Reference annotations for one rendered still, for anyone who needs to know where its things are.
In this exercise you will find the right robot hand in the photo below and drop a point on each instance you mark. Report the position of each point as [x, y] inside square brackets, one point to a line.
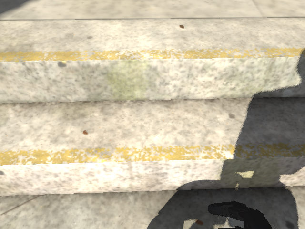
[252, 219]

